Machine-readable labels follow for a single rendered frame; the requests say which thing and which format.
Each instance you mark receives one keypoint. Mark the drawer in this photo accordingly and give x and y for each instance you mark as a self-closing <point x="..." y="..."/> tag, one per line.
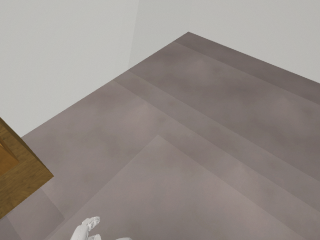
<point x="7" y="159"/>

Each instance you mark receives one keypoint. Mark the cabinet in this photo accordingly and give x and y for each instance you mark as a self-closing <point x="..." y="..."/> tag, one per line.
<point x="25" y="178"/>

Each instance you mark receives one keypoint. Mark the robot left hand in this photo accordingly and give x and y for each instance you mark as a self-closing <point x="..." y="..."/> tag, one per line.
<point x="82" y="231"/>

